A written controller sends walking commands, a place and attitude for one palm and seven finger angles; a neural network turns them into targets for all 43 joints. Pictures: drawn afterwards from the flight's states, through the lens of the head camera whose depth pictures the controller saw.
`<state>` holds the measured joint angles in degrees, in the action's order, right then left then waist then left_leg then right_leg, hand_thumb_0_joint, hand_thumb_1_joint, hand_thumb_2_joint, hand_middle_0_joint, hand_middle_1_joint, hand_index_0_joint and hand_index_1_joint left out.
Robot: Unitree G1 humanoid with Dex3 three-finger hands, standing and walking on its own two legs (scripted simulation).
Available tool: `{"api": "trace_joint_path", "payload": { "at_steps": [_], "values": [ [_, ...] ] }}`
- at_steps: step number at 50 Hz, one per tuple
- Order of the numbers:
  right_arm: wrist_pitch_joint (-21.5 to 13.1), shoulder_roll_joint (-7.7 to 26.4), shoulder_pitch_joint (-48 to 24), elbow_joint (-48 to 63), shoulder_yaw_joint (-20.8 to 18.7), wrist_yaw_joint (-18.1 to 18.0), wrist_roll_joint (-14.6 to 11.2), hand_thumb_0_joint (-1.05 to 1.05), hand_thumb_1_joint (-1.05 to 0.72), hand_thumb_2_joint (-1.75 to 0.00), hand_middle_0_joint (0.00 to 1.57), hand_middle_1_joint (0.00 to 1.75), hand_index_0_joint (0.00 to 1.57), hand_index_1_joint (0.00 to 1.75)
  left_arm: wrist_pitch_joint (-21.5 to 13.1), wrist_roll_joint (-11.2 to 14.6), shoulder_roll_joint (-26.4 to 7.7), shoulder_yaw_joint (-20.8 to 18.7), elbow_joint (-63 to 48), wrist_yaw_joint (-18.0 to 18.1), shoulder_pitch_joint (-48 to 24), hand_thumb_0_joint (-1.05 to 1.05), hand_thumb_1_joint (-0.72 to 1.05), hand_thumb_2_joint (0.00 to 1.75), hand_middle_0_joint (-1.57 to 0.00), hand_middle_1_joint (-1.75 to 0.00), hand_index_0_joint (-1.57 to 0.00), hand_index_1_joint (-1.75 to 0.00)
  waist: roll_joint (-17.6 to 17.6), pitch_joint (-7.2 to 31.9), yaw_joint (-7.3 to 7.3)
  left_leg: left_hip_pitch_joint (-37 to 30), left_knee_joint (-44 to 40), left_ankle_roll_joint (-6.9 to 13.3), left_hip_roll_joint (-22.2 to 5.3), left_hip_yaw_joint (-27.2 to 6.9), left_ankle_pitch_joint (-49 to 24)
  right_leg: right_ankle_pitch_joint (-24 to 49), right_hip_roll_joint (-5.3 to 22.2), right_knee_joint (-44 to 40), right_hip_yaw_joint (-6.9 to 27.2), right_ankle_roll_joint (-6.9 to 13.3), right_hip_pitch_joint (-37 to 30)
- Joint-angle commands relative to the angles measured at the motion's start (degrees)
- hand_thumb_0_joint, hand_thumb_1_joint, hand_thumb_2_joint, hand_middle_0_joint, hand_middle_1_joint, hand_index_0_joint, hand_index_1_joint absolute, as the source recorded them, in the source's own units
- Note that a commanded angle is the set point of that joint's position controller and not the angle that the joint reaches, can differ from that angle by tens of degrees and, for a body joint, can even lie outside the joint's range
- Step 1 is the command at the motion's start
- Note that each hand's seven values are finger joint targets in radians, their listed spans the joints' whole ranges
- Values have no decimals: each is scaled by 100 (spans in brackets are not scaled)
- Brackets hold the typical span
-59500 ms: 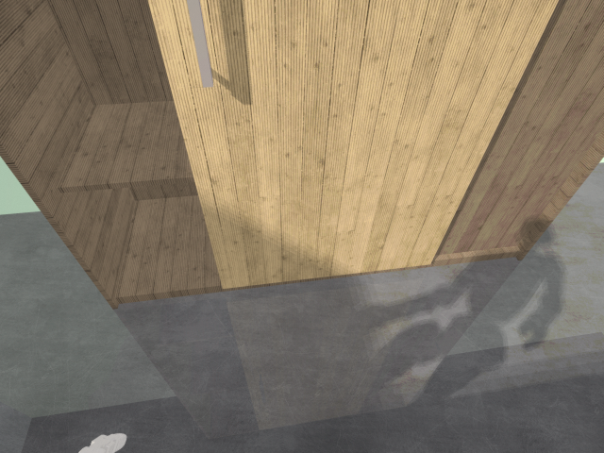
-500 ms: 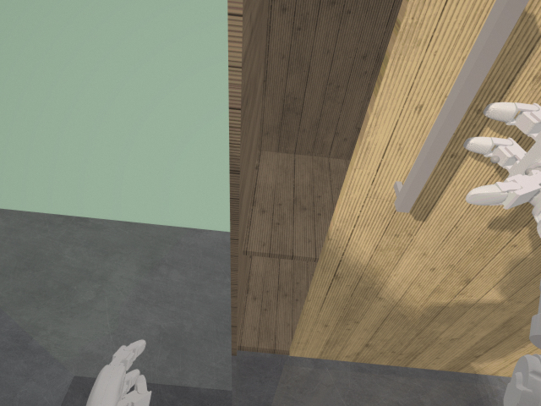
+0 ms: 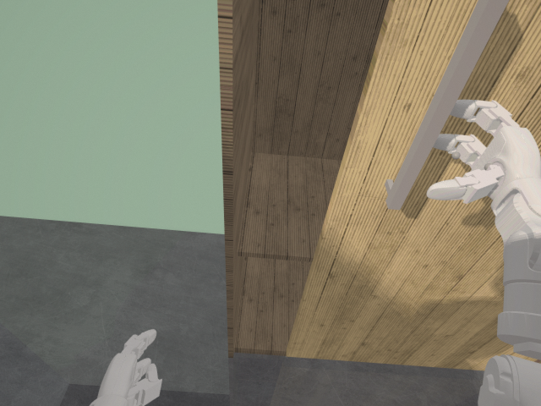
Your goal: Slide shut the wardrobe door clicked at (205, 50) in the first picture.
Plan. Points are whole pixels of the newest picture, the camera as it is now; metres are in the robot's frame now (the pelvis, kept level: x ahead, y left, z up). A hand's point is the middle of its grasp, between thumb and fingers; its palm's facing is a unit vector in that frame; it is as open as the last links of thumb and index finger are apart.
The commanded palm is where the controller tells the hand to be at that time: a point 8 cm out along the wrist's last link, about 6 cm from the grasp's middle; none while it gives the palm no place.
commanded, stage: feel for the door with the fingertips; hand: right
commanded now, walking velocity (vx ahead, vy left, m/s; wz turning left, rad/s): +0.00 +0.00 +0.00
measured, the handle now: (431, 109) +0.44 -0.18 +0.27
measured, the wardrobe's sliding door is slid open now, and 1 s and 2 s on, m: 0.18 0.18 0.18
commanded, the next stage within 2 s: slide the fingers in behind the handle in 0.22 s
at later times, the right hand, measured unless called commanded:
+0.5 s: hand (458, 151) +0.39 -0.21 +0.24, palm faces +0.04 +1.00 -0.03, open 13.9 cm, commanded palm +0.37 -0.26 +0.24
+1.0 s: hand (439, 151) +0.39 -0.18 +0.24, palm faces +0.03 +1.00 -0.03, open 14.0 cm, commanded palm +0.36 -0.23 +0.24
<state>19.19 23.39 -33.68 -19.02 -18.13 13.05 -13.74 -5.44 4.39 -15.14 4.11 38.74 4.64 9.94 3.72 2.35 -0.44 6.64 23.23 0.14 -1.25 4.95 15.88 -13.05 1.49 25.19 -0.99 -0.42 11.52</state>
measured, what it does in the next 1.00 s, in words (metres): stands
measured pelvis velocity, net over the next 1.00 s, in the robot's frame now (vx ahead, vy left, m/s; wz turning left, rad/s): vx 0.00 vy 0.00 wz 0.01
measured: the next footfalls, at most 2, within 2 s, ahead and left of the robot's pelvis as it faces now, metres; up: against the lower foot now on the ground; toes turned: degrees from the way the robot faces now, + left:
none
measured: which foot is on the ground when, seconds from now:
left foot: down 0.00-1.00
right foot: down 0.00-1.00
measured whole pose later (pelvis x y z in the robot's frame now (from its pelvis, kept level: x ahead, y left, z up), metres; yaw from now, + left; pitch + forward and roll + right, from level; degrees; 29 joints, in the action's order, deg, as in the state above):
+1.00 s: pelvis +0.00 +0.00 +0.00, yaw +0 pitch -1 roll +0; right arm 19.2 21.0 -33.6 -17.2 -16.6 10.3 -13.1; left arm -4.7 4.3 -15.1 3.7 38.9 4.2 10.2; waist 3.8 2.3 -0.4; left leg 6.2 22.7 0.3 -1.1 4.5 15.6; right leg -12.7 1.6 24.2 -1.3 -0.6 10.7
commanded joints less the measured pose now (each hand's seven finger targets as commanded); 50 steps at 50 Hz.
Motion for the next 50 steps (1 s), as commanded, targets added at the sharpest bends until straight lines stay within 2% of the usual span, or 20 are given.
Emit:
{"api": "trace_joint_path", "payload": {
  "at_steps": [1, 3, 6, 7, 9, 13, 14, 16, 21, 23, 25, 26, 28, 32, 33, 37, 39, 40, 48, 50],
  "values": [
    [-397, 1689, -2773, 833, -477, -52, -25, 0, 50, -30, 30, 120, 30, 120, -247, 17, -746, -273, -763, 121, -540, 0, 90, 90, -20, -30, -20, -30, -249, 1335, 76, 161, -282, 87, 159, -226, -1890, 1335, -176, -143, 205, 274, -895],
    [-463, 1623, -2852, 836, -421, -18, -23, 0, 50, -30, 30, 120, 30, 120, -255, 13, -742, -293, -787, 113, -515, 0, 90, 90, -20, -30, -20, -30, -316, 1501, 87, 78, -228, 82, 155, -211, -2103, 1516, -174, -114, 202, 282, -972],
    [-597, 1661, -2791, 1041, -459, 28, -21, 0, 50, -30, 30, 120, 30, 120, -255, 8, -733, -305, -827, 80, -475, 0, 90, 90, -20, -30, -20, -30, -60, 1738, 48, -59, -171, 110, 156, -201, -2390, 1820, -182, -69, 203, 269, -1129],
    [-607, 1477, -2900, 1034, -318, 61, -57, 0, 50, -30, 30, 120, 30, 120, -269, 8, -724, -300, -828, 73, -485, 0, 90, 90, -20, -30, -20, -30, -49, 1659, 90, -5, -180, 103, 154, -202, -2426, 1819, -188, -59, 194, 273, -1132],
    [-597, 1741, -2835, 789, -575, 72, -83, 0, 50, -30, 30, 120, 30, 120, -260, 6, -775, -320, -789, 89, -425, 0, 90, 90, -20, -30, -20, -30, -318, 1572, 66, -2, -184, 89, 161, -189, -2384, 1734, -179, -78, 199, 286, -1012],
    [-647, 1723, -2974, 765, -448, 63, -20, 0, 50, -30, 30, 120, 30, 120, -265, 33, -776, -334, -777, 89, -392, 0, 90, 90, -20, -30, -20, -30, -19, 1444, 107, 156, -229, 96, 166, -191, -2064, 1540, -176, -106, 204, 275, -997],
    [-625, 1616, -2987, 597, -370, 64, -26, 0, 50, -30, 30, 120, 30, 120, -267, 25, -784, -329, -750, 93, -364, 0, 90, 90, -20, -30, -20, -30, -134, 1339, 142, 226, -252, 88, 170, -188, -2008, 1474, -172, -120, 214, 281, -967],
    [-662, 1844, -3084, 547, -542, 47, -22, 0, 50, -30, 30, 120, 30, 120, -268, 21, -819, -347, -730, 102, -310, 0, 90, 90, -20, -30, -20, -30, -191, 1438, 125, 146, -267, 89, 167, -206, -1966, 1407, -184, -118, 209, 290, -912],
    [-736, 1585, -3041, 711, -327, 73, -15, 0, 50, -30, 30, 120, 30, 120, -324, 31, -784, -347, -779, 80, -333, 0, 90, 90, -20, -30, -20, -30, 50, 1503, 111, 193, -261, 115, 181, -200, -1911, 1456, -177, -121, 233, 280, -1065],
    [-717, 1629, -2944, 587, -423, 64, -51, 0, 50, -30, 30, 120, 30, 120, -333, 25, -808, -352, -763, 79, -312, 0, 90, 90, -20, -30, -20, -30, -239, 1473, 98, 181, -263, 101, 190, -187, -1908, 1422, -173, -136, 247, 290, -1004],
    [-725, 1747, -2905, 530, -465, 87, -64, 0, 50, -30, 30, 120, 30, 120, -313, 33, -818, -345, -732, 80, -308, 0, 90, 90, -20, -30, -20, -30, -217, 1368, 73, 164, -292, 109, 187, -193, -1803, 1311, -182, -151, 231, 284, -880],
    [-738, 1597, -3006, 675, -326, 94, -48, 0, 50, -30, 30, 120, 30, 120, -326, 41, -791, -328, -783, 86, -362, 0, 90, 90, -20, -30, -20, -30, -36, 1355, 107, 219, -293, 100, 179, -211, -1732, 1249, -177, -177, 222, 286, -934],
    [-724, 1489, -3110, 607, -221, 66, -26, 0, 50, -30, 30, 120, 30, 120, -350, 48, -790, -328, -767, 94, -360, 0, 90, 90, -20, -30, -20, -30, -137, 1281, 146, 347, -312, 97, 202, -183, -1560, 1147, -152, -202, 270, 276, -963],
    [-719, 1228, -3110, 976, -76, 17, -58, 0, 50, -30, 30, 120, 30, 120, -404, 36, -753, -325, -804, 68, -417, 0, 90, 90, -20, -30, -20, -30, 10, 1553, 119, 260, -280, 111, 200, -184, -1732, 1354, -164, -168, 279, 266, -1183],
    [-699, 1221, -3030, 978, -131, 6, -78, 0, 50, -30, 30, 120, 30, 120, -419, 25, -746, -324, -803, 61, -426, 0, 90, 90, -20, -30, -20, -30, -161, 1555, 104, 237, -272, 106, 206, -170, -1798, 1405, -158, -159, 289, 268, -1194],
    [-587, 1121, -2907, 1087, -79, -99, -75, 0, 50, -30, 30, 120, 30, 120, -376, 28, -721, -293, -788, 45, -522, 0, 90, 90, -20, -30, -20, -30, -119, 1375, 70, 273, -292, 97, 206, -175, -1678, 1278, -165, -201, 267, 254, -1058],
    [-509, 1410, -2706, 1010, -390, -207, -38, 0, 50, -30, 30, 120, 30, 120, -339, 20, -738, -301, -786, 52, -539, 0, 90, 90, -20, -30, -20, -30, -389, 1388, -10, 175, -279, 85, 206, -176, -1692, 1299, -151, -216, 257, 261, -962],
    [-523, 1368, -2691, 1124, -308, -244, -23, 0, 50, -30, 30, 120, 30, 120, -312, 2, -721, -287, -781, 35, -562, 0, 90, 90, -20, -30, -20, -30, -214, 1358, -46, 112, -276, 110, 199, -176, -1777, 1387, -170, -200, 248, 253, -928],
    [-390, 1147, -2573, 1528, -255, -319, -20, 0, 50, -30, 30, 120, 30, 120, -227, -1, -660, -293, -873, 24, -705, 0, 90, 90, -20, -30, -20, -30, -256, 1636, -32, -58, -217, 83, 192, -197, -2276, 1750, -175, -138, 186, 273, -1168],
    [-349, 939, -2625, 1520, -20, -295, -14, 0, 50, -30, 30, 120, 30, 120, -188, 11, -642, -277, -836, 28, -723, 0, 90, 90, -20, -30, -20, -30, -132, 1475, 14, 3, -238, 94, 197, -190, -2217, 1704, -187, -122, 171, 263, -1110]
  ]
}}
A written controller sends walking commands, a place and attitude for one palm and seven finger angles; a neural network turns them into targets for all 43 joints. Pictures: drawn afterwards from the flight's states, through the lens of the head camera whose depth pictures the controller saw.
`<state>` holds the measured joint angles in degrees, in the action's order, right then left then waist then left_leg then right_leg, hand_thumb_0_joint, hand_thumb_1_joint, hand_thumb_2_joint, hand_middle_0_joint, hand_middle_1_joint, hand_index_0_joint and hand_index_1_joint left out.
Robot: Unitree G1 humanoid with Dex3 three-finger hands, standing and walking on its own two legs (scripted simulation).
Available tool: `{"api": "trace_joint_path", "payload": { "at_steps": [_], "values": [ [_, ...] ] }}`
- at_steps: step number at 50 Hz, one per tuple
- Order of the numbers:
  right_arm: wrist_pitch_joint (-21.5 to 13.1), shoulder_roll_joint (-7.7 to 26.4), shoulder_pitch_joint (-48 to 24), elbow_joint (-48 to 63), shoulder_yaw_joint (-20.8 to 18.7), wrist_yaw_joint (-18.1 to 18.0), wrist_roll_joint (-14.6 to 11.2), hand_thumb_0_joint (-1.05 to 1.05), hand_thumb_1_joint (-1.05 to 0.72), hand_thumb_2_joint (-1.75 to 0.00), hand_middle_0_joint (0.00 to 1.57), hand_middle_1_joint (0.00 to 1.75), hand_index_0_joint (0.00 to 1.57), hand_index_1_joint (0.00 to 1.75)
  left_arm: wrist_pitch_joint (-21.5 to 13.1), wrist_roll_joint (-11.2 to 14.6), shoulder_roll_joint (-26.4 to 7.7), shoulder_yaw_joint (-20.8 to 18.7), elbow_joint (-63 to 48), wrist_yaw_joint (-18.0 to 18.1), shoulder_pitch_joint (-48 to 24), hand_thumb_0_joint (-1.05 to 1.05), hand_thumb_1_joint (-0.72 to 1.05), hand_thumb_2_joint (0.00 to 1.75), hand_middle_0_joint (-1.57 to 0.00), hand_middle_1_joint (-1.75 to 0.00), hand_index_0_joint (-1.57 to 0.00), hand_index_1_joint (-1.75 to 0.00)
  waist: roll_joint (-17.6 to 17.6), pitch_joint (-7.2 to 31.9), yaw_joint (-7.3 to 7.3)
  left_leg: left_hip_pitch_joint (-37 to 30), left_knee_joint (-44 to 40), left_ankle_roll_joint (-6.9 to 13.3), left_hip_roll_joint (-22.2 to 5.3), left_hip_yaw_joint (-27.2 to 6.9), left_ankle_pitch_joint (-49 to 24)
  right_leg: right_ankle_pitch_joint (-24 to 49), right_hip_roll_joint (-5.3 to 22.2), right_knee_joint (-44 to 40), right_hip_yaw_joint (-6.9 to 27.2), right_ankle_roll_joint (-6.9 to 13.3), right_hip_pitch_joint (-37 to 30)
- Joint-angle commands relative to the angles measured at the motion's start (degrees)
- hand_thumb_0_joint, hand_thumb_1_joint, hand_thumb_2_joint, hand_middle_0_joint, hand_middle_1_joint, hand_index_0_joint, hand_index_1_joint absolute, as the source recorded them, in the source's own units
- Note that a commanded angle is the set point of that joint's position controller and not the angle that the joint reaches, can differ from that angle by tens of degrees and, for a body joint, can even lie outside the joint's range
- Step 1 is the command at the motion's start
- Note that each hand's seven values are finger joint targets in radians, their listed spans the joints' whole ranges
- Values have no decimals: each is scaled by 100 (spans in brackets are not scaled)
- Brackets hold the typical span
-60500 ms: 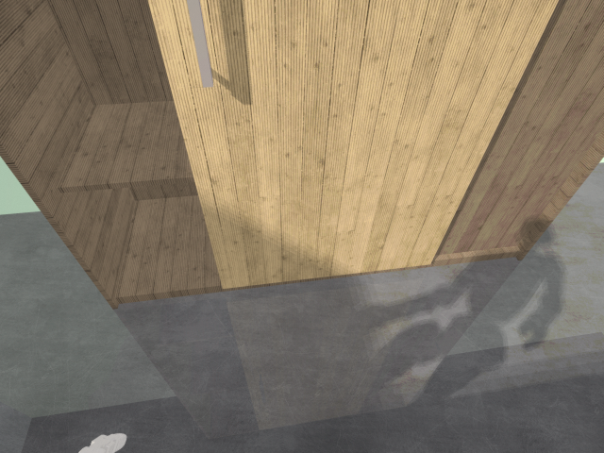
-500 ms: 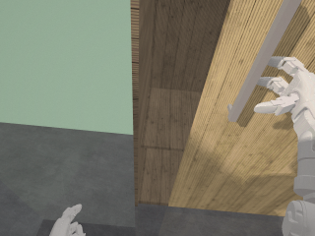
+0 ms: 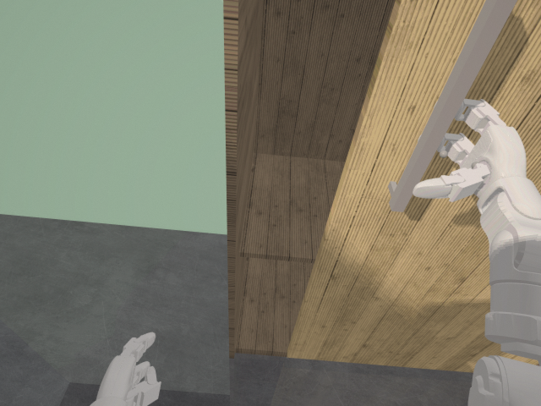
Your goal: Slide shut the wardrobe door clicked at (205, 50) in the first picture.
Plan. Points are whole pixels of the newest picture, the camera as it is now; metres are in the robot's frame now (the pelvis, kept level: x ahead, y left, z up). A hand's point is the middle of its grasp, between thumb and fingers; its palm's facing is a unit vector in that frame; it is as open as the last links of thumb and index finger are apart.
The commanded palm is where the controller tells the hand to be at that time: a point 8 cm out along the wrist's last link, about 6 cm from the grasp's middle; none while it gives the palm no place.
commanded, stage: slide the fingers in behind the handle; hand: right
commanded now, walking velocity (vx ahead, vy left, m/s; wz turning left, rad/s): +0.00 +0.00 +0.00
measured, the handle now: (435, 112) +0.44 -0.18 +0.27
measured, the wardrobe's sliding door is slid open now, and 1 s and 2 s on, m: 0.18 0.18 0.18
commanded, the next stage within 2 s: grip the handle and tug to test in 1.14 s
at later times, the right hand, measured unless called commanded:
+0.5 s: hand (431, 155) +0.38 -0.17 +0.24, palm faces +0.03 +1.00 -0.03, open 14.0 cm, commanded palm +0.36 -0.22 +0.24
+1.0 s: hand (419, 152) +0.38 -0.15 +0.24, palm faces +0.02 +1.00 -0.02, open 14.1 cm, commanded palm +0.36 -0.21 +0.24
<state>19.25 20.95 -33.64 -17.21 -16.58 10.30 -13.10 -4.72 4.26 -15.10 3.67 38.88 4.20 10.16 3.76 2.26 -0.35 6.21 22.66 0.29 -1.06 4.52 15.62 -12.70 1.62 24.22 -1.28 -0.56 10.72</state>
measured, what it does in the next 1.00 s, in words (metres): stands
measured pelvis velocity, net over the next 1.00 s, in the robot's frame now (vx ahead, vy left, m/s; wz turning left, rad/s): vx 0.00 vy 0.00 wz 0.00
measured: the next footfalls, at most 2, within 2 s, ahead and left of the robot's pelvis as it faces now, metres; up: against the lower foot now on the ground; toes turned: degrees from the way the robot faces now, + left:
none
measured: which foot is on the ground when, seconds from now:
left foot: down 0.00-1.00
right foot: down 0.00-1.00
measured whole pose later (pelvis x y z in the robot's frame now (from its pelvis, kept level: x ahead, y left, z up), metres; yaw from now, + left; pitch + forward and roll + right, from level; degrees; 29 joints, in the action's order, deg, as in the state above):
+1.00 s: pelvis +0.00 +0.00 +0.00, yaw +0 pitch -2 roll +0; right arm 21.9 16.7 -32.9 -12.8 -13.1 5.9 -12.6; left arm -2.9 3.8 -14.4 3.7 39.5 3.7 9.2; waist 3.9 2.2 -0.6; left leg 4.8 22.4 0.5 -1.0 4.6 15.8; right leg -12.7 1.6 23.6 -1.1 -0.8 9.2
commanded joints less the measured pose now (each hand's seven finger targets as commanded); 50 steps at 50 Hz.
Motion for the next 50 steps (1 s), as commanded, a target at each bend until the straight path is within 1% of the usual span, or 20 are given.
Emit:
{"api": "trace_joint_path", "payload": {
  "at_steps": [1, 4, 6, 10, 12, 14, 20, 22, 24, 25, 26, 29, 30, 33, 35, 37, 39, 42, 43, 50],
  "values": [
    [-338, 1176, -2714, 1386, -173, -36, -88, 0, 50, -30, 30, 120, 30, 120, -269, 24, -649, -235, -857, 73, -746, 0, 90, 90, -20, -30, -20, -30, -186, 1483, 31, 82, -191, 72, 179, -137, -2160, 1639, -191, -48, 223, 279, -1070],
    [-251, 1060, -2527, 1532, -164, -96, -97, 0, 50, -30, 30, 120, 30, 120, -257, 20, -625, -235, -896, 59, -832, 0, 90, 90, -20, -30, -20, -30, -143, 1552, -30, 68, -149, 77, 182, -133, -2247, 1768, -201, -31, 232, 272, -1143],
    [-216, 1202, -2510, 1420, -296, -139, -114, 0, 50, -30, 30, 120, 30, 120, -226, 17, -650, -237, -841, 57, -813, 0, 90, 90, -20, -30, -20, -30, -402, 1426, -28, 50, -190, 68, 189, -130, -2175, 1630, -205, -38, 234, 283, -1001],
    [-193, 1032, -2561, 1638, -142, -205, -80, 0, 50, -30, 30, 120, 30, 120, -208, 5, -610, -227, -869, 46, -895, 0, 90, 90, -20, -30, -20, -30, -307, 1483, -73, -5, -172, 83, 184, -138, -2265, 1738, -230, -20, 228, 289, -1040],
    [-187, 1281, -2491, 1682, -393, -250, -55, 0, 50, -30, 30, 120, 30, 120, -186, -11, -632, -232, -884, 45, -884, 0, 90, 90, -20, -30, -20, -30, -302, 1621, -103, -129, -136, 79, 176, -155, -2388, 1831, -227, -35, 220, 288, -1059],
    [-145, 1218, -2378, 1669, -370, -245, -59, 0, 50, -30, 30, 120, 30, 120, -157, -7, -605, -225, -915, 46, -931, 0, 90, 90, -20, -30, -20, -30, -350, 1641, -104, -164, -132, 64, 169, -165, -2461, 1851, -230, -29, 180, 293, -1057],
    [-103, 1040, -2253, 1726, -213, -210, -95, 0, 50, -30, 30, 120, 30, 120, -123, 5, -587, -215, -909, 33, -984, 0, 90, 90, -20, -30, -20, -30, -282, 1454, -94, -115, -168, 61, 171, -172, -2478, 1792, -246, -4, 144, 302, -994],
    [-56, 959, -2387, 1512, -110, -201, -117, 0, 50, -30, 30, 120, 30, 120, -115, 26, -603, -209, -883, 56, -991, 0, 90, 90, -20, -30, -20, -30, -490, 1260, -28, 50, -212, 31, 176, -162, -2204, 1531, -226, -54, 163, 307, -913],
    [-46, 886, -2578, 1516, -6, -211, -93, 0, 50, -30, 30, 120, 30, 120, -135, 33, -602, -212, -886, 75, -994, 0, 90, 90, -20, -30, -20, -30, -417, 1260, 5, 141, -222, 35, 178, -171, -2062, 1463, -232, -45, 175, 313, -953],
    [-108, 838, -2749, 1692, 74, -235, -78, 0, 50, -30, 30, 120, 30, 120, -149, 24, -585, -212, -861, 67, -985, 0, 90, 90, -20, -30, -20, -30, -164, 1320, 7, 110, -230, 62, 168, -181, -2080, 1499, -251, -18, 173, 307, -1014],
    [-131, 804, -2812, 1721, 102, -260, -66, 0, 50, -30, 30, 120, 30, 120, -164, 24, -574, -205, -871, 69, -997, 0, 90, 90, -20, -30, -20, -30, -138, 1407, 25, 112, -218, 67, 174, -170, -2025, 1485, -248, -30, 209, 295, -1082],
    [-188, 779, -2888, 1763, 55, -346, -71, 0, 50, -30, 30, 120, 30, 120, -209, -1, -570, -221, -848, 66, -971, 0, 90, 90, -20, -30, -20, -30, -265, 1593, 9, 65, -189, 69, 191, -157, -2107, 1612, -233, -32, 244, 294, -1207],
    [-203, 691, -2851, 1757, 177, -357, -88, 0, 50, -30, 30, 120, 30, 120, -208, 1, -566, -212, -821, 38, -969, 0, 90, 90, -20, -30, -20, -30, -295, 1545, -28, 19, -194, 83, 192, -143, -2124, 1623, -258, -29, 250, 280, -1121],
    [-121, 697, -2751, 1384, 83, -466, -33, 0, 50, -30, 30, 120, 30, 120, -173, -4, -568, -213, -783, 59, -953, 0, 90, 90, -20, -30, -20, -30, -489, 1435, -11, 90, -232, 47, 199, -153, -1952, 1441, -228, -78, 218, 293, -1040],
    [-166, 418, -2963, 1602, 397, -488, 45, 0, 50, -30, 30, 120, 30, 120, -185, 0, -530, -222, -789, 34, -966, 0, 90, 90, -20, -30, -20, -30, -264, 1392, 36, 121, -235, 72, 193, -160, -2011, 1530, -224, -50, 210, 295, -1106],
    [-160, 575, -2909, 1585, 241, -516, 53, 0, 50, -30, 30, 120, 30, 120, -188, -9, -552, -224, -808, 34, -948, 0, 90, 90, -20, -30, -20, -30, -333, 1518, 6, 69, -218, 68, 199, -156, -2015, 1544, -224, -71, 237, 291, -1147],
    [-183, 452, -2968, 1768, 341, -501, 59, 0, 50, -30, 30, 120, 30, 120, -196, -14, -533, -222, -855, 20, -979, 0, 90, 90, -20, -30, -20, -30, -253, 1637, 4, 37, -185, 71, 197, -152, -2125, 1650, -231, -58, 232, 289, -1242],
    [-206, 604, -2799, 1734, 158, -491, 24, 0, 50, -30, 30, 120, 30, 120, -188, -35, -551, -226, -841, 18, -947, 0, 90, 90, -20, -30, -20, -30, -458, 1623, -32, -74, -192, 63, 203, -149, -2263, 1714, -225, -72, 232, 303, -1179],
    [-193, 646, -2691, 1723, 110, -469, 10, 0, 50, -30, 30, 120, 30, 120, -180, -28, -542, -218, -856, 18, -991, 0, 90, 90, -20, -30, -20, -30, -353, 1591, -61, -75, -194, 63, 196, -161, -2266, 1703, -235, -69, 211, 301, -1161],
    [-141, 827, -2453, 1688, -69, -441, -29, 0, 50, -30, 30, 120, 30, 120, -117, -29, -551, -207, -874, 15, -1006, 0, 90, 90, -20, -30, -20, -30, -457, 1450, -113, -140, -222, 68, 200, -150, -2240, 1667, -237, -87, 191, 296, -997]
  ]
}}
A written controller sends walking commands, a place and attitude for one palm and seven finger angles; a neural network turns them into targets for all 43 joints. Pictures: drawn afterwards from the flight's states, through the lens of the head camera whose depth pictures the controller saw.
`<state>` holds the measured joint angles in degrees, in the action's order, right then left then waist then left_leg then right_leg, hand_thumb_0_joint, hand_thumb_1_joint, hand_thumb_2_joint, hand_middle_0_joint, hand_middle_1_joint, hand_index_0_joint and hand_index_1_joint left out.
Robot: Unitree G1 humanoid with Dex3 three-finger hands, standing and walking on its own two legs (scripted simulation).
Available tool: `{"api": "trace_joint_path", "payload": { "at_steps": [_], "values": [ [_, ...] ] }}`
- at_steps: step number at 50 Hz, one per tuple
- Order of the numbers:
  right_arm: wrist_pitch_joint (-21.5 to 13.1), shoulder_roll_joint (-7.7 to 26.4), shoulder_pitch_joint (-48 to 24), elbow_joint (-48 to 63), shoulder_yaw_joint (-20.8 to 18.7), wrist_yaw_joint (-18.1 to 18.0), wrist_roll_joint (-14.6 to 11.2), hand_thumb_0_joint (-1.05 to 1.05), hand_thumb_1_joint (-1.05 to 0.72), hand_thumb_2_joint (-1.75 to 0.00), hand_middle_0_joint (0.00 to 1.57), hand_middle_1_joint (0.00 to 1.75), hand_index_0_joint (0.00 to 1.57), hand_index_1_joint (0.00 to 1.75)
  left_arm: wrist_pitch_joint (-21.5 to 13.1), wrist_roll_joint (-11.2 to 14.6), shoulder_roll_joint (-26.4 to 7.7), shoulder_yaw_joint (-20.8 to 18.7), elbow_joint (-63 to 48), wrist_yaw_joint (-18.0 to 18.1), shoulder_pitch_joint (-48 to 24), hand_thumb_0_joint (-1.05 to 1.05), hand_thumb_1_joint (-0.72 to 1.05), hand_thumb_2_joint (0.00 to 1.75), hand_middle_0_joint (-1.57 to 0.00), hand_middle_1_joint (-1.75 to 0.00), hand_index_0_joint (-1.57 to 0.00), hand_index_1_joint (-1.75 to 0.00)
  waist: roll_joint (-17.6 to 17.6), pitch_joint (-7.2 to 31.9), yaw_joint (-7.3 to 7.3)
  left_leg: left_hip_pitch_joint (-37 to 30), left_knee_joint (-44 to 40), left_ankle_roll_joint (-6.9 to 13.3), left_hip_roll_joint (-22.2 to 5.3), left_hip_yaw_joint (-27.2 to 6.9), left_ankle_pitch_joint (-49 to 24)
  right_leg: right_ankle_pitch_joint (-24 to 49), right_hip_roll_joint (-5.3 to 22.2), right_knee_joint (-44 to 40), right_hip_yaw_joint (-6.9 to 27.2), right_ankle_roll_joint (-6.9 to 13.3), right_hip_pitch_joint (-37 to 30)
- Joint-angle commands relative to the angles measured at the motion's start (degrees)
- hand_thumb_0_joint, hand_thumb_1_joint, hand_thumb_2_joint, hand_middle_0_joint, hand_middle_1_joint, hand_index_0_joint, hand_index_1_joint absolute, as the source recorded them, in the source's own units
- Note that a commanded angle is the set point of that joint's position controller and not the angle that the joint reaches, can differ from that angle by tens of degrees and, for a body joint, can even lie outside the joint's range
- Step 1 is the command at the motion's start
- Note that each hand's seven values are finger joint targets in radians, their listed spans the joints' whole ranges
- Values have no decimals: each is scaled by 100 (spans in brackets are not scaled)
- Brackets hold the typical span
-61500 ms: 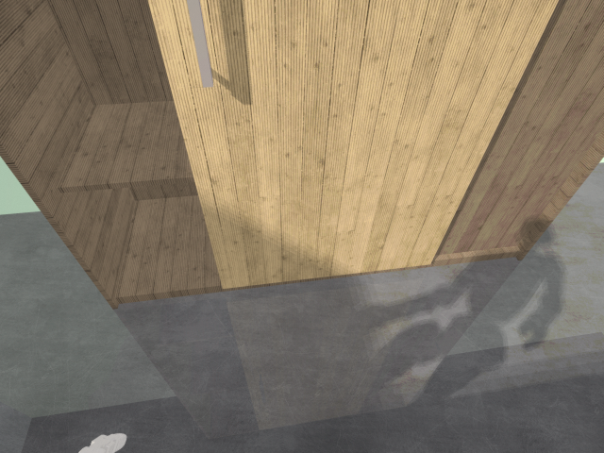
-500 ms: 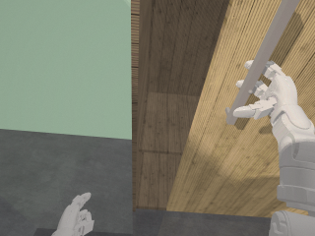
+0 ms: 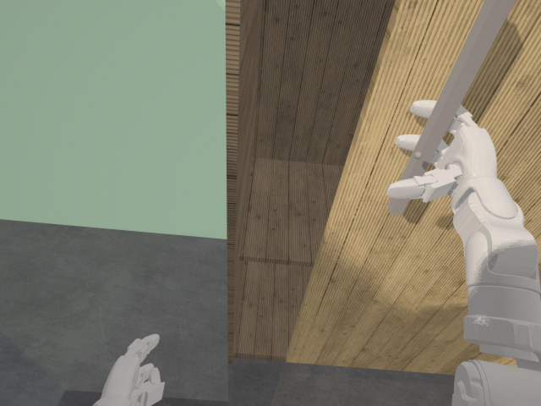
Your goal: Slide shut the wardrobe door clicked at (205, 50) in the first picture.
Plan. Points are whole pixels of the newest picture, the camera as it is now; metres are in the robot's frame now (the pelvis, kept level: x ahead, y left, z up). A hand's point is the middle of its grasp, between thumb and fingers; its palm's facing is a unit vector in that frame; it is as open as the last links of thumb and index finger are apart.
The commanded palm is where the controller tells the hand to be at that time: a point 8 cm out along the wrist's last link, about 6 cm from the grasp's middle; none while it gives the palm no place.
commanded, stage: slide the fingers in behind the handle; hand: right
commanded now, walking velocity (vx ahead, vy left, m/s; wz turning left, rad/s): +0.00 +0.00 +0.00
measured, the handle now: (433, 116) +0.44 -0.18 +0.27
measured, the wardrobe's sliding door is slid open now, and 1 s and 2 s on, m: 0.18 0.18 0.18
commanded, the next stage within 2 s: grip the handle and tug to test in 0.14 s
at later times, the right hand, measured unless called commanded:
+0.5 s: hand (420, 156) +0.38 -0.16 +0.24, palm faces +0.03 +1.00 -0.03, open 12.5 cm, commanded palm +0.35 -0.21 +0.24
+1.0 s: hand (419, 154) +0.38 -0.16 +0.24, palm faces +0.02 +1.00 -0.01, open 5.6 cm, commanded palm +0.36 -0.21 +0.24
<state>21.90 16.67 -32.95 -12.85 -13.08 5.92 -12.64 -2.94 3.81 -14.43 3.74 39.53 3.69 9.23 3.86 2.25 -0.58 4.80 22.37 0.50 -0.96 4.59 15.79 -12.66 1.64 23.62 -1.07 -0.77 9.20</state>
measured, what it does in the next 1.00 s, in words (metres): stands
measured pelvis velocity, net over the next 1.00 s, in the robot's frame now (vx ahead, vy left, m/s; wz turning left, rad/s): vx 0.00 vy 0.00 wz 0.00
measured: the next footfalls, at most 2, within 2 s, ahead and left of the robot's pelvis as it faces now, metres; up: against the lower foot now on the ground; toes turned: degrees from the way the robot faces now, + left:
none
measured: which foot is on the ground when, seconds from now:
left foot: down 0.00-1.00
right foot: down 0.00-1.00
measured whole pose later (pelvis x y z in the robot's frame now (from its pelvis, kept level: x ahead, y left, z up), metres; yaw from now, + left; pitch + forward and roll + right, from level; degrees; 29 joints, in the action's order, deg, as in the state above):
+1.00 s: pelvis +0.00 +0.00 +0.00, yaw +0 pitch -1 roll +0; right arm 22.9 16.7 -32.9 -11.7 -13.4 5.5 -12.9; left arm -2.5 3.9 -14.8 3.5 39.0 3.6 9.1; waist 3.6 2.4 -0.5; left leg 4.9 22.1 0.4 -0.9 4.5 15.7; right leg -12.8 1.6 23.7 -1.0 -0.7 9.4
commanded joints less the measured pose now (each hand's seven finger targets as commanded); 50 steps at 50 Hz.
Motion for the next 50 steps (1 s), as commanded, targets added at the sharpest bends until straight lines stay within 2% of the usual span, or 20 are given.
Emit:
{"api": "trace_joint_path", "payload": {
  "at_steps": [1, 4, 5, 7, 11, 12, 14, 18, 20, 24, 26, 27, 29, 32, 38, 42, 44, 45, 47, 50],
  "values": [
    [-384, 1291, -2591, 1236, -446, -5, -73, 0, 50, -30, 30, 120, 30, 120, -290, 20, -628, -209, -942, 74, -909, 0, 90, 90, -20, -30, -20, -30, -470, 1432, -58, 15, -190, 40, 183, -158, -2245, 1645, -234, -51, 173, 317, -841],
    [-334, 1269, -2507, 1390, -421, 14, -55, 0, 50, -30, 30, 120, 30, 120, -288, 33, -618, -216, -993, 68, -944, 0, 90, 90, -20, -30, -20, -30, -278, 1532, -75, 34, -159, 49, 187, -167, -2301, 1748, -235, -18, 152, 309, -953],
    [-339, 1143, -2503, 1417, -306, 11, -50, 0, 50, -30, 30, 120, 30, 120, -278, 25, -604, -209, -972, 56, -922, 0, 90, 90, -20, -30, -20, -30, -235, 1475, -69, 28, -156, 67, 194, -137, -2312, 1799, -240, -5, 165, 296, -928],
    [-299, 1005, -2597, 1370, -167, 21, -82, 0, 50, -30, 30, 120, 30, 120, -283, 49, -611, -210, -967, 63, -941, 0, 90, 90, -20, -30, -20, -30, -312, 1367, 0, 180, -192, 52, 207, -132, -2124, 1647, -216, -30, 188, 295, -958],
    [-304, 1026, -2667, 1501, -218, -17, -102, 0, 50, -30, 30, 120, 30, 120, -311, 26, -621, -220, -951, 64, -939, 0, 90, 90, -20, -30, -20, -30, -378, 1484, -3, 139, -181, 49, 202, -132, -2193, 1699, -227, -15, 203, 299, -995],
    [-301, 1294, -2555, 1478, -464, -51, -88, 0, 50, -30, 30, 120, 30, 120, -298, 23, -643, -233, -949, 71, -925, 0, 90, 90, -20, -30, -20, -30, -458, 1579, -63, 65, -171, 50, 205, -147, -2186, 1704, -221, -20, 212, 296, -986],
    [-283, 1067, -2583, 1524, -249, -43, -74, 0, 41, -34, 31, 121, 31, 121, -280, 32, -606, -208, -987, 66, -991, 0, 90, 90, -20, -30, -20, -30, -237, 1532, -43, 111, -177, 50, 191, -159, -2152, 1671, -234, -31, 178, 294, -997],
    [-302, 913, -2685, 1495, -92, -67, -57, 0, 22, -42, 33, 124, 33, 124, -281, 36, -597, -201, -969, 63, -979, 0, 90, 90, -20, -30, -20, -30, -251, 1442, 4, 204, -198, 59, 212, -137, -2034, 1619, -221, -48, 212, 284, -1022],
    [-309, 1089, -2599, 1418, -237, -89, -54, 0, 13, -46, 34, 125, 34, 125, -272, 20, -619, -209, -927, 67, -949, 0, 90, 90, -20, -30, -20, -30, -352, 1416, -42, 140, -220, 68, 217, -140, -2026, 1599, -223, -42, 208, 289, -940],
    [-299, 877, -2864, 1388, -28, -78, -24, 0, -6, -54, 36, 128, 36, 128, -289, 33, -601, -207, -937, 81, -956, 0, 90, 90, -20, -30, -20, -30, -262, 1420, 40, 257, -217, 52, 213, -145, -1972, 1565, -213, -55, 203, 292, -1037],
    [-322, 1079, -2737, 1453, -260, -116, -41, 0, -15, -58, 37, 129, 37, 129, -300, 11, -612, -214, -938, 64, -933, 0, 90, 90, -20, -30, -20, -30, -240, 1576, -32, 110, -206, 70, 209, -156, -2101, 1667, -228, -36, 225, 288, -1047],
    [-295, 1121, -2608, 1385, -307, -116, -34, 0, -20, -60, 38, 130, 38, 130, -282, 9, -610, -208, -947, 67, -947, 0, 90, 90, -20, -30, -20, -30, -379, 1565, -55, 81, -203, 54, 213, -151, -2103, 1656, -230, -48, 207, 294, -1004],
    [-289, 933, -2771, 1350, -121, -80, -45, 0, -29, -64, 38, 131, 38, 131, -274, 22, -599, -203, -941, 80, -958, 0, 90, 90, -20, -30, -20, -30, -454, 1464, 10, 153, -217, 39, 210, -148, -2116, 1626, -230, -42, 186, 309, -980],
    [-312, 953, -2787, 1352, -111, -68, -28, 0, -43, -70, 40, 133, 40, 133, -281, 22, -603, -207, -934, 75, -938, 0, 90, 90, -20, -30, -20, -30, -273, 1466, 10, 165, -232, 47, 206, -167, -2081, 1597, -233, -42, 180, 307, -997],
    [-308, 1040, -2642, 1306, -222, -40, -59, 0, -71, -82, 43, 137, 43, 137, -294, 25, -617, -215, -960, 71, -923, 0, 90, 90, -20, -30, -20, -30, -454, 1508, -30, 102, -210, 45, 216, -147, -2127, 1638, -235, -37, 198, 311, -961],
    [-330, 1098, -2735, 1347, -241, -35, -49, 0, -90, -90, 45, 140, 45, 140, -293, 20, -625, -220, -961, 61, -885, 0, 90, 90, -20, -30, -20, -30, -383, 1528, -15, 84, -216, 42, 211, -153, -2168, 1650, -244, -31, 184, 313, -951],
    [-324, 1116, -2656, 1428, -279, -25, -41, 0, -90, -90, 45, 140, 45, 140, -295, 21, -617, -223, -994, 60, -915, 0, 90, 90, -20, -30, -20, -30, -280, 1597, -40, 52, -179, 48, 205, -156, -2259, 1747, -244, -17, 168, 308, -994],
    [-327, 1033, -2524, 1365, -200, -15, -53, 0, -90, -90, 45, 140, 45, 140, -282, 23, -604, -216, -977, 45, -908, 0, 90, 90, -20, -30, -20, -30, -292, 1458, -56, 59, -193, 61, 208, -142, -2247, 1751, -244, -4, 181, 302, -912],
    [-324, 1114, -2533, 1305, -265, -15, -46, 0, -90, -90, 45, 140, 45, 140, -274, 26, -625, -222, -976, 52, -903, 0, 90, 90, -20, -30, -20, -30, -366, 1455, -29, 94, -187, 48, 215, -147, -2210, 1703, -231, -18, 182, 307, -922],
    [-320, 1314, -2355, 1474, -447, -37, -36, 0, -90, -90, 45, 140, 45, 140, -251, 18, -633, -242, -1012, 36, -889, 0, 90, 90, -20, -30, -20, -30, -425, 1600, -116, -56, -147, 52, 207, -149, -2436, 1899, -244, 21, 156, 315, -907]
  ]
}}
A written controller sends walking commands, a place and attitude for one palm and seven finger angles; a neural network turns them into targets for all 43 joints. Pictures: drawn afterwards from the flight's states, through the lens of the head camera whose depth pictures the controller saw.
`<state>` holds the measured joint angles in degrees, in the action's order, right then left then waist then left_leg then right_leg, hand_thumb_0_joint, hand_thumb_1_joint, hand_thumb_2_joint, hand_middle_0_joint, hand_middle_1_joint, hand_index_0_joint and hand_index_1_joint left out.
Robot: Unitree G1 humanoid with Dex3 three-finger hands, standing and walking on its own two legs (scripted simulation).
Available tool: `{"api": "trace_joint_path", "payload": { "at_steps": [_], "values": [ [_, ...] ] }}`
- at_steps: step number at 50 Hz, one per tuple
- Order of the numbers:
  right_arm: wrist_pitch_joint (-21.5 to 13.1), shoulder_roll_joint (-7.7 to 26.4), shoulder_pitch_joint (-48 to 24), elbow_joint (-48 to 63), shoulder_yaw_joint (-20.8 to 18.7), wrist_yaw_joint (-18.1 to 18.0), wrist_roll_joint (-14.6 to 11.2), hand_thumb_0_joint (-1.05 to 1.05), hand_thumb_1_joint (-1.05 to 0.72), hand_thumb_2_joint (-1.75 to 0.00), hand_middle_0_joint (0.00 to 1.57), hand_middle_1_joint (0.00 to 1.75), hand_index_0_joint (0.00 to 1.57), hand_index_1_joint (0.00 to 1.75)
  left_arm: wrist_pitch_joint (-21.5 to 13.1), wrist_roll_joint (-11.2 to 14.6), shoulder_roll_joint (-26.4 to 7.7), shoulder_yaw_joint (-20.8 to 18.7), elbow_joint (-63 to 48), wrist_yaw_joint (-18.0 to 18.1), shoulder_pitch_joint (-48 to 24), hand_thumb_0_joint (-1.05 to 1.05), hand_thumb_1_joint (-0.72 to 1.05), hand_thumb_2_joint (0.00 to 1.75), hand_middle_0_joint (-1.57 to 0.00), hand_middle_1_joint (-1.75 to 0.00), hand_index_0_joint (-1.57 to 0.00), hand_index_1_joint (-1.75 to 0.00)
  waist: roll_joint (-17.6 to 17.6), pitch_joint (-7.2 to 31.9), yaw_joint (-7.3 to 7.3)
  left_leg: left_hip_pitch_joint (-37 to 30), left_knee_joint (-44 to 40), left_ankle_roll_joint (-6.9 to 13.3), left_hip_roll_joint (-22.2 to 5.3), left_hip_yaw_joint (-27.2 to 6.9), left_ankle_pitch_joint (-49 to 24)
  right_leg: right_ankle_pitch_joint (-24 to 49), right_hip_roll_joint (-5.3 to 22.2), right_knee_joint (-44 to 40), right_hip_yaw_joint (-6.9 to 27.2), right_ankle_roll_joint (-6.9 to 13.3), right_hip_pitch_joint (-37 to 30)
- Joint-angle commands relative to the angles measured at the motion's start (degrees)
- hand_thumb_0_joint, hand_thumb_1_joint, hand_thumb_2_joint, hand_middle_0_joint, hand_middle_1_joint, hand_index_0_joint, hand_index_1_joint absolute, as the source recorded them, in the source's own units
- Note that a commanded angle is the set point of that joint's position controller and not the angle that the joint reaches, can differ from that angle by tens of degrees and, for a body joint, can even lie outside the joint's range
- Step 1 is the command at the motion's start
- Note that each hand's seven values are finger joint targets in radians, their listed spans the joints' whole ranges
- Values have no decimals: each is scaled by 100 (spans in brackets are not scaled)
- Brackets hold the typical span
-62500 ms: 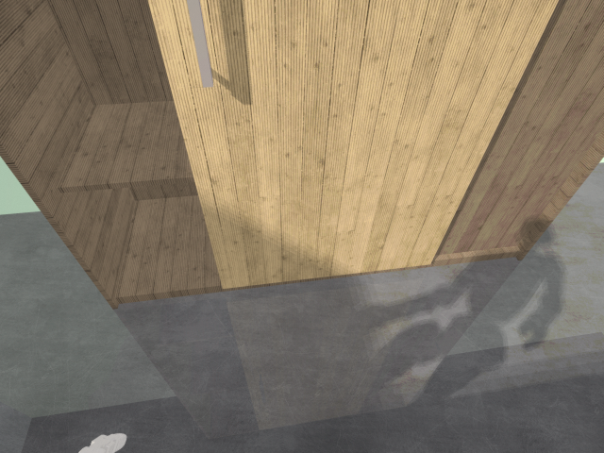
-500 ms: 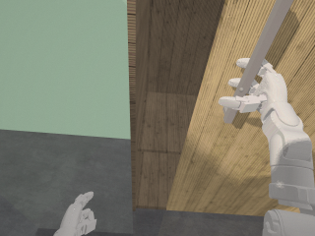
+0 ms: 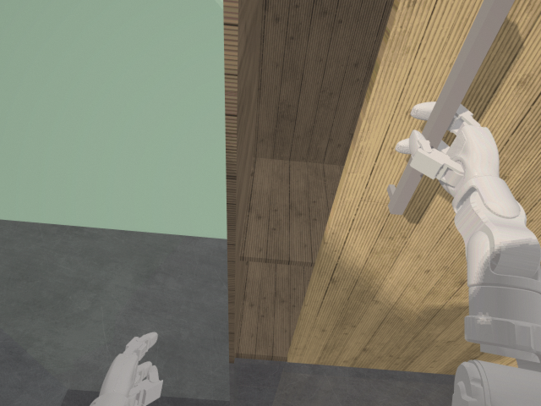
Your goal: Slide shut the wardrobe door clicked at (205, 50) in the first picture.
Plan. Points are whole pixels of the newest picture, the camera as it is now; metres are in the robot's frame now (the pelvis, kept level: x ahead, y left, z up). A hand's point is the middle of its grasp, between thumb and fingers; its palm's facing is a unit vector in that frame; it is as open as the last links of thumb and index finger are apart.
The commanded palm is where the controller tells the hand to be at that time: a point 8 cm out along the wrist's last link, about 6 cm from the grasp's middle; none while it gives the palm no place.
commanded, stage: grip the handle and tug to test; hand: right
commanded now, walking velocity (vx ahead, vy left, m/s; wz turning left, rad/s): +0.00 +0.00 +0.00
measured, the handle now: (433, 116) +0.43 -0.18 +0.27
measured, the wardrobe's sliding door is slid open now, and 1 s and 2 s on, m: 0.18 0.18 0.18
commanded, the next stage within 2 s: tug the door sideways, standing still in 0.66 s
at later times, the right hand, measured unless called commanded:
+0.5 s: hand (418, 155) +0.38 -0.16 +0.24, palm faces +0.03 +1.00 -0.03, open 5.7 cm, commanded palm +0.33 -0.21 +0.24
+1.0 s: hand (417, 155) +0.38 -0.16 +0.24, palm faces +0.07 +1.00 -0.02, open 5.8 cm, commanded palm +0.35 -0.18 +0.24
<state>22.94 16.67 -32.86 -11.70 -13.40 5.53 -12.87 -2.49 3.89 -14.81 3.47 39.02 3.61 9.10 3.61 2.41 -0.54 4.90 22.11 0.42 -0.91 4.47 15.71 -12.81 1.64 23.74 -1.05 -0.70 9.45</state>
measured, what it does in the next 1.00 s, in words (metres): stands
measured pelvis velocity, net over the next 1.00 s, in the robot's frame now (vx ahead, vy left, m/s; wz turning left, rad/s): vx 0.04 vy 0.00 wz -0.02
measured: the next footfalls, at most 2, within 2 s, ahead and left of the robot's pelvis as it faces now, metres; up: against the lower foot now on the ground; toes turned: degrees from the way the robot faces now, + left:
none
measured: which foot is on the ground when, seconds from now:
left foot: down 0.00-1.00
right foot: down 0.00-1.00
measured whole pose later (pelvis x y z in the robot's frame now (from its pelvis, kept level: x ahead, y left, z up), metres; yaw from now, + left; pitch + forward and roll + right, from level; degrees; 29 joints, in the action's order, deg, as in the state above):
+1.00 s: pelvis +0.04 +0.00 +0.00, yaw -1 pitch +1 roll +0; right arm 32.3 12.1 -25.0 8.7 -11.8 2.3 -12.0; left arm -0.9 3.5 -15.3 2.8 37.6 2.3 5.6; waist 3.7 3.6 -3.1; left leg 4.8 24.2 0.1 -1.5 4.8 18.9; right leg -16.7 0.8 26.0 0.6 -0.6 9.7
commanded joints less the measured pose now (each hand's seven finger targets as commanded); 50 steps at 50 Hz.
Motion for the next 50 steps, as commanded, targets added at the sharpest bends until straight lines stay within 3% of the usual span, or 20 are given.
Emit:
{"api": "trace_joint_path", "payload": {
  "at_steps": [1, 3, 5, 9, 14, 17, 19, 22, 28, 30, 31, 34, 35, 37, 38, 40, 41, 45, 48, 50],
  "values": [
    [-431, 1091, -2487, 1469, -213, 10, 7, 0, -90, -90, 45, 140, 45, 140, -292, 16, -566, -197, -985, 40, -920, 0, 90, 90, -20, -30, -20, -30, -207, 1552, -56, -12, -114, 53, 192, -137, -2399, 1884, -243, -13, 138, 301, -980],
    [-378, 1068, -2437, 1355, -201, -3, -4, 0, -90, -90, 45, 140, 45, 140, -284, 31, -575, -195, -981, 50, -934, 0, 90, 90, -20, -30, -20, -30, -363, 1431, -40, 93, -151, 48, 216, -127, -2214, 1746, -223, -28, 152, 302, -960],
    [-344, 961, -2617, 1276, -45, -15, -21, 0, -90, -90, 45, 140, 45, 140, -285, 42, -575, -200, -931, 42, -910, 0, 90, 90, -20, -30, -20, -30, -304, 1292, -22, 177, -183, 72, 217, -113, -2108, 1693, -238, -22, 179, 284, -910],
    [-346, 937, -2638, 1521, -83, -40, 34, 0, -90, -90, 45, 140, 45, 140, -310, 16, -570, -210, -981, 51, -922, 0, 90, 90, -20, -30, -20, -30, -250, 1595, -15, 125, -118, 60, 219, -125, -2312, 1894, -234, 14, 172, 303, -1131],
    [-328, 856, -2512, 1644, -40, -26, 0, 0, -90, -90, 45, 140, 45, 140, -294, 13, -561, -201, -994, 38, -960, 0, 90, 90, -20, -30, -20, -30, -318, 1600, -28, 86, -99, 54, 216, -115, -2394, 1922, -235, 27, 178, 300, -1120],
    [-337, 1066, -2076, 1861, -277, -9, -17, 0, -90, -90, 45, 140, 45, 140, -258, -3, -565, -192, -1054, 10, -989, 0, 90, 90, -20, -30, -20, -30, -341, 1704, -128, -132, -47, 68, 201, -115, -2640, 2120, -238, 24, 179, 293, -1076],
    [-313, 1028, -1824, 2127, -304, 36, -60, 0, -90, -90, 45, 140, 45, 140, -247, -10, -555, -191, -1136, -12, -1046, 0, 90, 90, -20, -30, -20, -30, -299, 1854, -180, -252, 24, 65, 189, -115, -2954, 2372, -246, 64, 160, 293, -1132],
    [-267, 1229, -1364, 2280, -560, 88, -130, 0, -90, -90, 45, 140, 45, 140, -189, -12, -562, -188, -1182, -37, -1100, 0, 90, 90, -20, -30, -20, -30, -489, 1750, -248, -369, 39, 46, 178, -110, -3155, 2429, -228, 49, 130, 296, -982],
    [-42, 1442, -414, 2822, -950, 157, -212, 0, -90, -90, 45, 140, 45, 140, -83, 6, -553, -192, -1367, -94, -1204, 0, 90, 90, -20, -30, -20, -30, -405, 1856, -395, -549, 194, 44, 172, -93, -3631, 2829, -224, 115, 62, 281, -916],
    [9, 1197, -213, 3154, -776, 172, -244, 0, -90, -90, 45, 140, 45, 140, -81, 8, -517, -192, -1426, -132, -1252, 0, 90, 90, -20, -30, -20, -30, -293, 1848, -392, -528, 231, 49, 172, -81, -3798, 3074, -228, 192, 58, 271, -962],
    [72, 1353, 52, 3165, -976, 154, -282, 0, -90, -90, 45, 140, 45, 140, -79, 16, -539, -195, -1437, -143, -1234, 0, 90, 90, -20, -30, -20, -30, -379, 1834, -424, -540, 246, 41, 170, -76, -3834, 3065, -215, 188, 76, 267, -906],
    [194, 1259, 103, 3607, -882, 153, -274, 0, -90, -90, 45, 140, 45, 140, -60, 26, -540, -207, -1495, -165, -1265, 0, 90, 90, -20, -30, -20, -30, -314, 1939, -404, -523, 324, 30, 174, -70, -3981, 3332, -203, 243, 56, 266, -995],
    [222, 1091, 189, 3697, -738, 153, -287, 0, -90, -90, 45, 140, 45, 140, -71, 24, -516, -200, -1501, -177, -1303, 0, 90, 90, -20, -30, -20, -30, -291, 1896, -411, -502, 330, 33, 178, -62, -4032, 3431, -214, 293, 59, 267, -991],
    [317, 1227, 344, 3756, -881, 120, -285, 0, -90, -90, 45, 140, 45, 140, -72, 21, -553, -215, -1489, -184, -1253, 0, 90, 90, -20, -30, -20, -30, -332, 1959, -417, -499, 360, 18, 174, -65, -4102, 3512, -202, 318, 69, 259, -1021],
    [365, 1118, 317, 3803, -796, 124, -293, 0, -90, -90, 45, 140, 45, 140, -76, 14, -547, -212, -1488, -180, -1284, 0, 90, 90, -20, -30, -20, -30, -369, 1943, -397, -455, 355, 6, 176, -66, -4110, 3436, -220, 328, 56, 265, -1030],
    [430, 702, -532, 3551, -287, 91, -289, 0, -90, -90, 45, 140, 45, 140, -102, 32, -526, -195, -1335, -140, -1321, 0, 90, 90, -20, -30, -20, -30, -492, 1614, -204, -201, 272, 7, 199, -57, -3893, 3208, -225, 365, 70, 272, -1010],
    [474, 671, -1006, 3332, -171, 49, -270, 0, -90, -90, 45, 140, 45, 140, -135, 33, -565, -205, -1242, -107, -1294, 0, 90, 90, -20, -30, -20, -30, -376, 1512, -117, -32, 226, 11, 203, -65, -3677, 3012, -225, 356, 95, 268, -1050],
    [595, 269, -1355, 3302, 242, -107, -107, 0, -90, -90, 45, 140, 45, 140, -182, -12, -521, -214, -1143, -76, -1212, 0, 90, 90, -20, -30, -20, -30, -17, 1788, -92, -19, 310, 34, 199, -54, -3875, 3522, -280, 519, 108, 259, -1323],
    [559, 0, -1547, 3293, 575, -168, -30, 0, -90, -90, 45, 140, 45, 140, -189, -40, -507, -214, -1121, -93, -1223, 0, 90, 90, -20, -30, -20, -30, -355, 1927, -33, -12, 352, 33, 197, -14, -3724, 3375, -260, 487, 219, 250, -1386],
    [466, -227, -1761, 3307, 908, -158, -1, 0, -90, -90, 45, 140, 45, 140, -186, -52, -484, -211, -1074, -109, -1269, 0, 90, 90, -20, -30, -20, -30, -461, 1782, 21, 16, 326, 47, 188, -31, -3701, 3258, -262, 494, 240, 268, -1337]
  ]
}}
